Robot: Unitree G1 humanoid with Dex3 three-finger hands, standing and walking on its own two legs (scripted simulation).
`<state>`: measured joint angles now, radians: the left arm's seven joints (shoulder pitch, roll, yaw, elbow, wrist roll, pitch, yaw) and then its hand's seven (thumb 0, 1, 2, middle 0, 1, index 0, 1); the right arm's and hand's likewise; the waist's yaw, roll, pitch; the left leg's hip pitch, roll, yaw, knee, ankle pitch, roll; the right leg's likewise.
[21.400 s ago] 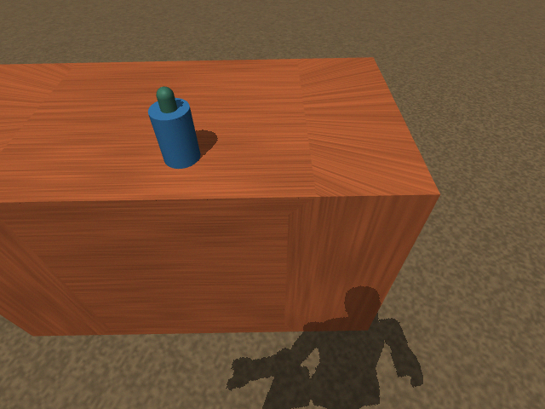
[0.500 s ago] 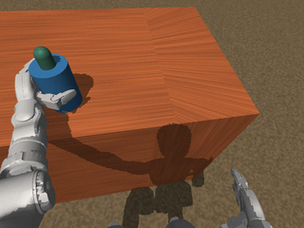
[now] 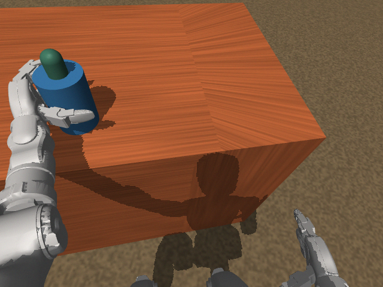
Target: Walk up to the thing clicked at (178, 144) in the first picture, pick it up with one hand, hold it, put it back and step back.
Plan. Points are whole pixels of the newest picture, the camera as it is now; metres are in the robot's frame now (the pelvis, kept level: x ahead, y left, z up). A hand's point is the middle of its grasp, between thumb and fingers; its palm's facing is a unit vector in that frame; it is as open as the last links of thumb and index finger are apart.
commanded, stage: open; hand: left
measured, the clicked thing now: (66, 90) +0.50 +0.20 +0.12
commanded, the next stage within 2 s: withdraw in 0.04 s
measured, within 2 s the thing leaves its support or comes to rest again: neither
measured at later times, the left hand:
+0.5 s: hand (12, 53) +0.51 +0.25 +0.20, palm faces +0.28 -0.96 -0.01, open 17.6 cm
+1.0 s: hand out of the picture +0.42 +0.38 +0.21, palm faces +0.49 -0.82 -0.30, open 17.6 cm
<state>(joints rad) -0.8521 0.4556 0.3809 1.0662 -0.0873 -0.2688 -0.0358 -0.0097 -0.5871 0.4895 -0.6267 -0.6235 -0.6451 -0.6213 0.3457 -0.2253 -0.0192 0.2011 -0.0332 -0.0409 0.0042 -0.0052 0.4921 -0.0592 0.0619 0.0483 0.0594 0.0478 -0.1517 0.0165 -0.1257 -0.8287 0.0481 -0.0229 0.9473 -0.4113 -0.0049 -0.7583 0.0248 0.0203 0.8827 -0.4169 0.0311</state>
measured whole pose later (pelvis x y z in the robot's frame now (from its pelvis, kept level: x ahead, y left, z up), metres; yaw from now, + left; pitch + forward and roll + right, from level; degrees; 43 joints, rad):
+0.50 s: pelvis +0.01 +0.00 +0.01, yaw +0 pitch +15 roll -3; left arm -0.91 0.58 0.43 0.98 -0.07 -0.14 -0.06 -0.01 -0.61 0.07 -0.08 -0.08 -0.09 -0.07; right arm 0.36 -0.24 -0.03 0.22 0.00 -0.01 -0.02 -0.01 0.52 -0.06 0.06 0.05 0.06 0.05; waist -0.15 0.02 -0.15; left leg -0.74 0.05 -0.02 0.89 -0.41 -0.01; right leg -0.67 0.03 0.02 0.82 -0.41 0.03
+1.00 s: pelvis +0.02 +0.00 +0.03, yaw +1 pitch +10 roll -2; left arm -0.66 0.74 0.45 0.83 0.01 0.01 -0.10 -0.01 -0.57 0.03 -0.06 -0.04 -0.06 -0.04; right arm 0.36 -0.26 -0.05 0.38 0.05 -0.02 0.01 -0.01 0.56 -0.06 0.06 0.05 0.06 0.05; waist -0.03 0.02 -0.13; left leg -0.57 0.03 -0.02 0.76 -0.37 -0.01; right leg -0.49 0.00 0.01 0.69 -0.38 0.03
